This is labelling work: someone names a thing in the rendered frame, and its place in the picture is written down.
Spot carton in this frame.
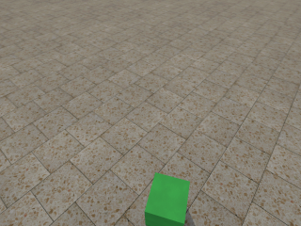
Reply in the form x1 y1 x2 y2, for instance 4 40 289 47
144 172 190 226

